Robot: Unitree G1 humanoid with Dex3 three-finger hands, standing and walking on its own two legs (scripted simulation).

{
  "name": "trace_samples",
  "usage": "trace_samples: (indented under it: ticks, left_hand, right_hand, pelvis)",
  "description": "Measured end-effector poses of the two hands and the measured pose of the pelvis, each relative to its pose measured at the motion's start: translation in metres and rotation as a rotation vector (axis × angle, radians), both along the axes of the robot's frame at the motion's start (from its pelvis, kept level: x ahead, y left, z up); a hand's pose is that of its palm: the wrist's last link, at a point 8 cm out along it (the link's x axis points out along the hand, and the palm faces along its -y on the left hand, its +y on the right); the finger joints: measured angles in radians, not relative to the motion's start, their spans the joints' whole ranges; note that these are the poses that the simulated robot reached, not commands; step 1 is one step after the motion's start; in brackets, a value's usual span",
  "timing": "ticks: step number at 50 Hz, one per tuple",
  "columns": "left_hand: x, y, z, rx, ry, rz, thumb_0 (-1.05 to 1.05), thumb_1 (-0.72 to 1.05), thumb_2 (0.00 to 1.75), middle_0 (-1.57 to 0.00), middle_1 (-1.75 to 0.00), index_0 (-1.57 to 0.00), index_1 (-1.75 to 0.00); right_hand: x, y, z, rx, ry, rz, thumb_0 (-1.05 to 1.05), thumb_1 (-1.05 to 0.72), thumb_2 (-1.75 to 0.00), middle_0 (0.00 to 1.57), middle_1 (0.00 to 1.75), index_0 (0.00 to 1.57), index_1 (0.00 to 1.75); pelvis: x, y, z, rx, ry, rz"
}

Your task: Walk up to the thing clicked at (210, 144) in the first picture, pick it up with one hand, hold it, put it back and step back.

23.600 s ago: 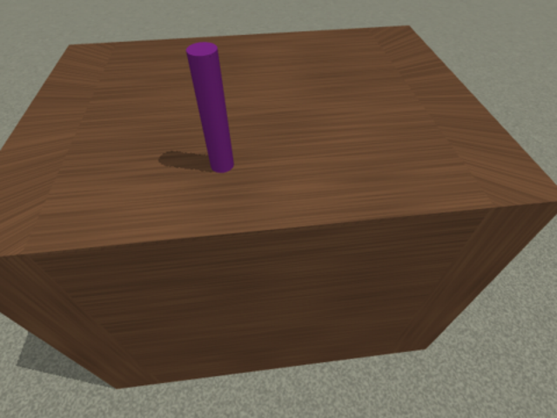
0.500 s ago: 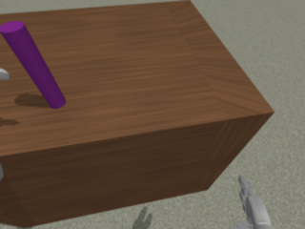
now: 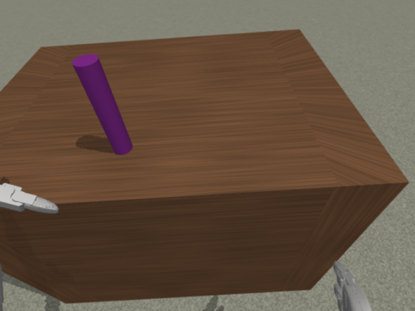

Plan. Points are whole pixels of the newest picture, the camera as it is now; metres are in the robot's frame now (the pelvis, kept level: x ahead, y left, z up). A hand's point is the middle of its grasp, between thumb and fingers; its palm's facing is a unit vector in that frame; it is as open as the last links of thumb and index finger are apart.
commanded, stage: sink last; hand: left
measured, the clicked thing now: (107, 111) +0.48 +0.24 +0.15
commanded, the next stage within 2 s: home in 0.62 s
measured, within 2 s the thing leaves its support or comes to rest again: neither
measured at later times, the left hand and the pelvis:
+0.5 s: hand out of the picture +0.15 +0.24 +0.22, palm faces +0.50 -0.74 -0.45, open 17.4 cm; pelvis -0.03 -0.03 +0.01, yaw +2 degrees
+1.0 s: hand (12, 259) +0.17 +0.28 +0.15, palm faces +0.47 -0.79 -0.39, open 17.5 cm; pelvis -0.03 -0.01 +0.01, yaw +1 degrees
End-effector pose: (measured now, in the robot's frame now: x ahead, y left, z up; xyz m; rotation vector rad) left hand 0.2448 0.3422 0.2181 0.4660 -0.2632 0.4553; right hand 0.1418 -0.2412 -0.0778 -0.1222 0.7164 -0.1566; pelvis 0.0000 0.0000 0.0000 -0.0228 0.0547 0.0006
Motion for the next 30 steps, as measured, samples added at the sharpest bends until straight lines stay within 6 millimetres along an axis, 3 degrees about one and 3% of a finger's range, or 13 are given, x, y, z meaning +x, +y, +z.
trace_samples:
  ticks: [8, 16, 22, 30]
  left_hand:
    - [-0.074, -0.030, 0.004, 0.073, -0.040, 0.005, -0.01, -0.52, 0.01, -0.06, -0.04, -0.07, -0.03]
    - [-0.127, -0.066, 0.004, 0.126, -0.036, -0.049, -0.01, -0.53, 0.01, -0.06, -0.05, -0.07, -0.04]
    - [-0.140, -0.068, 0.016, 0.170, -0.092, -0.036, -0.01, -0.54, 0.02, -0.07, -0.06, -0.07, -0.05]
    - [-0.135, -0.064, 0.015, 0.170, -0.112, -0.039, -0.01, -0.55, 0.03, -0.07, -0.06, -0.07, -0.06]
  right_hand:
    - [-0.004, -0.018, -0.003, -0.029, 0.019, -0.031, -0.01, 0.53, -0.06, 0.06, 0.05, 0.06, 0.06]
    - [-0.005, -0.027, 0.003, -0.043, -0.030, -0.016, -0.01, 0.52, -0.06, 0.06, 0.05, 0.06, 0.06]
    - [-0.009, -0.035, 0.005, -0.049, -0.050, -0.020, -0.01, 0.51, -0.06, 0.06, 0.05, 0.06, 0.06]
    - [-0.019, -0.040, 0.010, -0.051, -0.065, -0.025, -0.01, 0.50, -0.06, 0.06, 0.05, 0.06, 0.06]
  pelvis:
    - [-0.009, -0.009, 0.002, 0.017, -0.053, 0.010]
    - [-0.018, -0.019, 0.003, 0.026, -0.091, 0.023]
    - [-0.026, -0.026, 0.004, 0.031, -0.110, 0.034]
    - [-0.031, -0.029, 0.007, 0.034, -0.122, 0.031]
